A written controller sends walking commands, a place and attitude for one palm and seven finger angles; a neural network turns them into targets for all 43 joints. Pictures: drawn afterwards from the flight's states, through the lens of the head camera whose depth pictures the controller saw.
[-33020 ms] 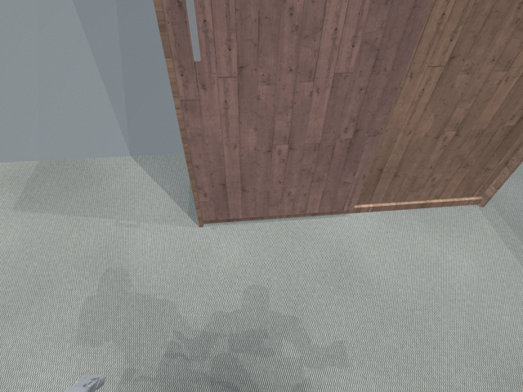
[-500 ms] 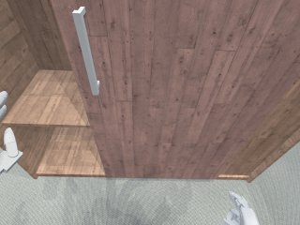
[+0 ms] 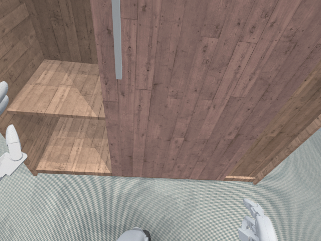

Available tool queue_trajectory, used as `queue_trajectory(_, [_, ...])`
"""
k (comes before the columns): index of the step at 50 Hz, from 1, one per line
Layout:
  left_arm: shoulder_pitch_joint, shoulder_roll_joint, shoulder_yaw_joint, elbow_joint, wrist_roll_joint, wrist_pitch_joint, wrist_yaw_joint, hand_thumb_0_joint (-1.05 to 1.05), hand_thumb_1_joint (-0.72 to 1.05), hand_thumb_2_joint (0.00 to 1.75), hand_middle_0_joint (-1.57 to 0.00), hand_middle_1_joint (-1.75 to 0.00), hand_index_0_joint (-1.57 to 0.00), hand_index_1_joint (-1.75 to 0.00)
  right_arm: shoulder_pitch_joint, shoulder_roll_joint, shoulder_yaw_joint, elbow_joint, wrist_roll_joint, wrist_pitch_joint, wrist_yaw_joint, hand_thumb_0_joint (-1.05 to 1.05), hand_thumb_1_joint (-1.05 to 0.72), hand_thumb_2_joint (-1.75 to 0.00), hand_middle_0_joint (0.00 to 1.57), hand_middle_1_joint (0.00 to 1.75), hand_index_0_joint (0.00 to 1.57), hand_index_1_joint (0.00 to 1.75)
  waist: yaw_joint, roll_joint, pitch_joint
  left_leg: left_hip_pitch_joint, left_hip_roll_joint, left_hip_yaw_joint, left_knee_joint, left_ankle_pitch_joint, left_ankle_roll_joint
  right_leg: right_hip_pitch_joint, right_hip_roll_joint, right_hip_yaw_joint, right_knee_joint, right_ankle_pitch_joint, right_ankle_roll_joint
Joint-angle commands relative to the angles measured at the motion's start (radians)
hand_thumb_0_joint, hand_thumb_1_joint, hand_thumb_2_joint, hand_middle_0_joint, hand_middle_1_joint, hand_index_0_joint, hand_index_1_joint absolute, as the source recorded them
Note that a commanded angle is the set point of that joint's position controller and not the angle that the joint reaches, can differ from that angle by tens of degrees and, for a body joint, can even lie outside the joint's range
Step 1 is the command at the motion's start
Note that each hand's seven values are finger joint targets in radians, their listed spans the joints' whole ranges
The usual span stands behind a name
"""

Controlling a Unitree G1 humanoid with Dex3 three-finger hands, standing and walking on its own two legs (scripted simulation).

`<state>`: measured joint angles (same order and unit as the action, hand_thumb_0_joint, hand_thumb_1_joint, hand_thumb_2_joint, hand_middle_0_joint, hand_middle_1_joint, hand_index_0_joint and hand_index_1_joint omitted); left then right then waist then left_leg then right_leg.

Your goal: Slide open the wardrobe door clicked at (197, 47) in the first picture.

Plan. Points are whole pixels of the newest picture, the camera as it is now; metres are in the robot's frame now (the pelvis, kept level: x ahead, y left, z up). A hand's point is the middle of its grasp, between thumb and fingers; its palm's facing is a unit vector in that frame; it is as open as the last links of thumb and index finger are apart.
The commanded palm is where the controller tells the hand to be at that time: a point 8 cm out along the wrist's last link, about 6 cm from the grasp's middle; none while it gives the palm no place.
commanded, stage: stop stepping back and stand still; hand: left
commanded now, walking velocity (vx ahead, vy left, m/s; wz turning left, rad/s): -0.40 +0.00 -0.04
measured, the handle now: (118, 38) +0.58 +0.19 +0.21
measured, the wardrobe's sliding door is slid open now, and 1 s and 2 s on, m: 0.47 0.47 0.47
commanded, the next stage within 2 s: none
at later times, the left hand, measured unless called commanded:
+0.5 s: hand out of the picture +0.11 +0.38 +0.17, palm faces +0.44 -0.88 -0.18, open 7.5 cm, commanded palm +0.01 +0.39 +0.20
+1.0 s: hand out of the picture +0.08 +0.39 +0.15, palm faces +0.46 -0.84 -0.27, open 7.4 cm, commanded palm +0.02 +0.43 +0.20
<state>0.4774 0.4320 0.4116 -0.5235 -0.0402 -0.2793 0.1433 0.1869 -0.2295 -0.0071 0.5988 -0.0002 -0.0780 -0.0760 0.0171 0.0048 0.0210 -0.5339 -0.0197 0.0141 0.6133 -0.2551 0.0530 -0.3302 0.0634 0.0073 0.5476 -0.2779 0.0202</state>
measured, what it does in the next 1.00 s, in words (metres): steps to the left: right foot, then left foot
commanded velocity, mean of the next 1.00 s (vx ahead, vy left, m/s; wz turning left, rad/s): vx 0.19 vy -0.11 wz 0.00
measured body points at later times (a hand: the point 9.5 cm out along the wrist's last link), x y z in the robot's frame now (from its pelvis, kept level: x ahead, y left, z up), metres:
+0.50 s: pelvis -0.15 +0.11 +0.00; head -0.15 +0.18 +0.44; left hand +0.08 +0.42 +0.18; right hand -0.01 -0.11 -0.06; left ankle -0.09 +0.21 -0.72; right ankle -0.15 -0.04 -0.65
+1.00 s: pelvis -0.13 +0.14 -0.01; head -0.13 +0.16 +0.44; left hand +0.05 +0.43 +0.16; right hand +0.02 -0.12 -0.08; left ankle -0.09 +0.28 -0.72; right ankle -0.26 +0.03 -0.72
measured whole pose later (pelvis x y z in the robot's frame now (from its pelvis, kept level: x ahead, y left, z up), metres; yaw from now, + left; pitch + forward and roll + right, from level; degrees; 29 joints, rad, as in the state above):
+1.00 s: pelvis -0.13 +0.14 -0.01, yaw -3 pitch -1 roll +0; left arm 0.44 0.31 0.36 -0.46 -0.05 -0.18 0.17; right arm 0.24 -0.23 -0.01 0.66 0.01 -0.14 -0.07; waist 0.06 -0.06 0.00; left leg -0.41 0.07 0.03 0.76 -0.27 0.02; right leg -0.09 -0.02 -0.05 0.65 -0.54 -0.01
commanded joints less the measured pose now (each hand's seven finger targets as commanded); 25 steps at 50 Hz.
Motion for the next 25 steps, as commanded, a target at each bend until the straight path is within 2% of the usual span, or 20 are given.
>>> queue_trajectory(1, [-0.171,0.233,0.171,-0.254,0.019,-0.052,0.004,0.00,0.90,0.90,-0.20,-0.30,-0.20,-0.30,-0.090,-0.139,-0.066,-0.155,-0.030,-0.077,-0.017,0.00,-0.90,-0.90,0.20,0.30,0.20,0.30,0.008,0.363,-0.149,-0.232,0.339,-0.473,-0.666,-0.645,0.010,0.243,0.121,-0.008,0.630,-0.226,-0.020])
queue_trajectory(4, [-0.124,0.278,0.211,-0.336,-0.013,-0.052,-0.007,0.00,0.90,0.90,-0.20,-0.30,-0.20,-0.30,-0.049,-0.108,-0.093,-0.141,-0.006,-0.111,0.020,0.00,-0.90,-0.90,0.20,0.30,0.20,0.30,0.038,0.185,-0.304,0.225,0.203,-0.202,-0.540,-0.358,-0.142,0.052,0.121,-0.059,0.641,-0.257,-0.029])
queue_trajectory(6, [0.063,0.201,0.169,-0.313,-0.023,-0.015,0.000,0.00,0.90,0.90,-0.20,-0.30,-0.20,-0.30,-0.045,-0.083,-0.087,-0.142,0.006,-0.118,0.037,0.00,-0.90,-0.90,0.20,0.30,0.20,0.30,0.040,0.225,-0.324,0.395,0.144,-0.096,-0.516,-0.293,-0.176,0.000,0.116,-0.126,0.489,-0.255,-0.038])
queue_trajectory(8, [0.113,0.229,0.189,-0.342,-0.042,0.009,-0.001,0.00,0.90,0.90,-0.20,-0.30,-0.20,-0.30,-0.046,-0.061,-0.075,-0.130,0.006,-0.113,0.042,0.00,-0.90,-0.90,0.20,0.30,0.20,0.30,0.053,0.286,-0.320,0.363,0.081,0.013,-0.490,-0.197,-0.270,0.154,0.125,-0.211,0.190,-0.321,-0.068])
queue_trajectory(9, [0.140,0.246,0.218,-0.338,-0.045,0.013,0.006,0.00,0.90,0.90,-0.20,-0.30,-0.20,-0.30,-0.032,-0.062,-0.075,-0.122,0.010,-0.119,0.040,0.00,-0.90,-0.90,0.20,0.30,0.20,0.30,0.065,0.288,-0.312,0.373,0.015,0.104,-0.327,-0.105,-0.314,0.203,0.097,-0.225,-0.051,-0.345,-0.099])
queue_trajectory(10, [0.117,0.256,0.197,-0.339,-0.036,0.017,0.006,0.00,0.90,0.90,-0.20,-0.30,-0.20,-0.30,-0.021,-0.072,-0.076,-0.101,0.025,-0.115,0.048,0.00,-0.90,-0.90,0.20,0.30,0.20,0.30,0.076,-0.002,-0.268,0.347,-0.080,0.167,0.237,-0.112,-0.307,0.081,-0.101,-0.115,-0.284,-0.322,-0.190])
queue_trajectory(11, [0.051,0.260,0.195,-0.340,-0.023,0.018,0.003,0.00,0.90,0.90,-0.20,-0.30,-0.20,-0.30,-0.032,-0.105,-0.097,-0.074,0.031,-0.103,0.050,0.00,-0.90,-0.90,0.20,0.30,0.20,0.30,0.021,-0.456,-0.117,0.283,-0.014,-0.114,0.980,-0.283,-0.187,-0.295,-0.398,0.213,-0.305,-0.081,-0.293])
queue_trajectory(12, [-0.082,0.217,0.184,-0.318,-0.036,0.040,-0.015,0.00,0.90,0.90,-0.20,-0.30,-0.20,-0.30,-0.034,-0.096,-0.098,-0.033,0.023,-0.096,0.058,0.00,-0.90,-0.90,0.20,0.30,0.20,0.30,-0.051,-0.311,-0.018,0.041,-0.013,-0.241,1.200,-0.313,-0.106,-0.362,-0.408,0.186,-0.286,-0.040,-0.315])
queue_trajectory(13, [-0.217,0.322,0.258,-0.344,-0.058,0.045,-0.033,0.00,0.90,0.90,-0.20,-0.30,-0.20,-0.30,-0.022,-0.083,-0.083,-0.047,0.021,-0.112,0.068,0.00,-0.90,-0.90,0.20,0.30,0.20,0.30,-0.070,-0.256,-0.031,-0.052,0.025,-0.252,1.303,-0.295,-0.016,-0.319,-0.495,0.236,-0.281,-0.059,-0.335])
queue_trajectory(14, [-0.306,0.283,0.222,-0.217,-0.064,0.063,-0.040,0.00,0.90,0.90,-0.20,-0.30,-0.20,-0.30,-0.051,-0.062,-0.018,-0.086,-0.028,-0.098,0.078,0.00,-0.90,-0.90,0.20,0.30,0.20,0.30,-0.085,-0.099,0.004,0.009,0.144,-0.191,0.963,-0.249,-0.067,-0.256,-0.463,0.218,-0.270,-0.059,-0.178])
queue_trajectory(15, [-0.335,0.124,0.072,-0.048,-0.033,0.073,-0.040,0.00,0.90,0.90,-0.20,-0.30,-0.20,-0.30,-0.078,-0.078,-0.026,-0.077,-0.001,-0.079,0.043,0.00,-0.90,-0.90,0.20,0.30,0.20,0.30,-0.052,-0.172,0.135,0.009,0.153,-0.126,0.566,-0.173,-0.054,-0.189,-0.331,0.158,-0.278,-0.146,-0.185])
queue_trajectory(16, [-0.363,0.128,0.048,-0.011,-0.008,0.082,-0.031,0.00,0.90,0.90,-0.20,-0.30,-0.20,-0.30,-0.129,-0.131,-0.056,-0.065,-0.001,-0.090,0.021,0.00,-0.90,-0.90,0.20,0.30,0.20,0.30,-0.033,-0.083,0.208,0.160,0.162,-0.137,0.381,-0.179,-0.034,-0.333,-0.312,0.225,-0.237,-0.214,-0.191])
queue_trajectory(18, [-0.458,0.145,0.008,-0.056,0.004,0.086,-0.010,0.00,0.90,0.90,-0.20,-0.30,-0.20,-0.30,-0.055,-0.137,-0.037,-0.046,0.003,-0.086,-0.007,0.00,-0.90,-0.90,0.20,0.30,0.20,0.30,-0.076,0.266,0.165,0.347,0.095,-0.103,-0.116,-0.282,-0.030,-0.298,-0.173,0.023,0.161,-0.308,-0.124])
queue_trajectory(19, [-0.494,0.135,-0.011,-0.131,-0.002,0.070,-0.008,0.00,0.90,0.90,-0.20,-0.30,-0.20,-0.30,-0.076,-0.183,-0.040,-0.085,-0.009,-0.102,-0.011,0.00,-0.90,-0.90,0.20,0.30,0.20,0.30,-0.056,0.654,0.170,0.362,0.266,-0.431,-0.377,-0.359,-0.042,-0.402,-0.020,-0.093,0.477,-0.425,-0.061])
queue_trajectory(20, [-0.580,0.152,-0.025,-0.224,0.007,0.028,-0.002,0.00,0.90,0.90,-0.20,-0.30,-0.20,-0.30,-0.056,-0.129,-0.014,-0.092,-0.023,-0.124,0.001,0.00,-0.90,-0.90,0.20,0.30,0.20,0.30,-0.064,0.693,0.175,0.256,0.386,-0.741,-0.508,-0.581,-0.039,-0.434,0.020,-0.007,0.647,-0.388,-0.057])
queue_trajectory(21, [-0.592,0.217,0.040,-0.288,0.020,-0.005,-0.004,0.00,0.90,0.90,-0.20,-0.30,-0.20,-0.30,-0.071,-0.120,-0.020,-0.110,-0.021,-0.142,0.011,0.00,-0.90,-0.90,0.20,0.30,0.20,0.30,-0.043,0.467,0.172,0.176,0.416,-0.750,-0.564,-0.693,0.049,-0.410,-0.009,0.060,0.684,-0.261,-0.048])
queue_trajectory(22, [-0.368,0.208,0.082,-0.231,0.017,0.008,-0.014,0.00,0.90,0.90,-0.20,-0.30,-0.20,-0.30,-0.014,-0.092,-0.035,-0.107,-0.025,-0.137,0.026,0.00,-0.90,-0.90,0.20,0.30,0.20,0.30,-0.035,0.232,0.062,0.267,0.331,-0.624,-0.501,-0.485,0.045,-0.343,-0.004,0.002,0.703,-0.209,-0.050])
queue_trajectory(23, [-0.292,0.180,0.051,-0.386,-0.008,0.013,-0.020,0.00,0.90,0.90,-0.20,-0.30,-0.20,-0.30,-0.043,-0.095,-0.041,-0.145,-0.023,-0.135,0.046,0.00,-0.90,-0.90,0.20,0.30,0.20,0.30,-0.040,0.238,-0.026,0.275,0.330,-0.635,-0.471,-0.516,0.040,-0.319,-0.018,0.030,0.725,-0.190,-0.037])
queue_trajectory(24, [-0.244,0.222,0.093,-0.499,-0.015,0.006,-0.026,0.00,0.90,0.90,-0.20,-0.30,-0.20,-0.30,-0.056,-0.098,-0.055,-0.155,-0.020,-0.143,0.061,0.00,-0.90,-0.90,0.20,0.30,0.20,0.30,-0.021,0.216,-0.098,0.285,0.298,-0.554,-0.485,-0.510,-0.021,-0.263,-0.013,0.021,0.739,-0.147,-0.040])
queue_trajectory(25, [-0.186,0.170,0.061,-0.519,-0.016,0.002,-0.028,0.00,0.90,0.90,-0.20,-0.30,-0.20,-0.30,-0.088,-0.094,-0.050,-0.161,-0.021,-0.146,0.069,0.00,-0.90,-0.90,0.20,0.30,0.20,0.30,-0.016,0.282,-0.084,0.255,0.285,-0.445,-0.483,-0.511,-0.031,-0.248,-0.027,0.009,0.710,-0.088,-0.039])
